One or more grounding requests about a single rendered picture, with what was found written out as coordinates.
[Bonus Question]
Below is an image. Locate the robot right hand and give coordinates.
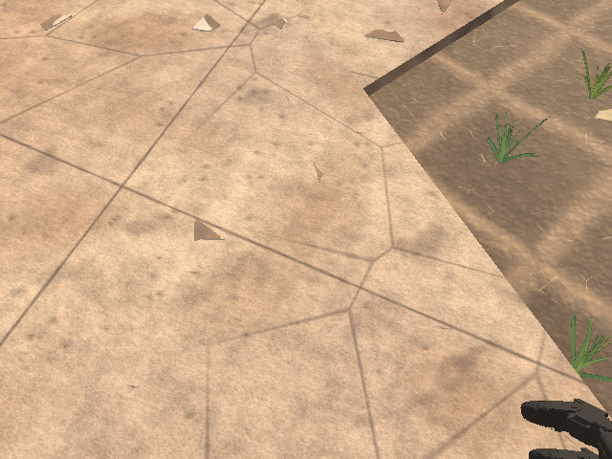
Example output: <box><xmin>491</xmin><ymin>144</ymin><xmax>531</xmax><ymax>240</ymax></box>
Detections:
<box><xmin>520</xmin><ymin>399</ymin><xmax>612</xmax><ymax>459</ymax></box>

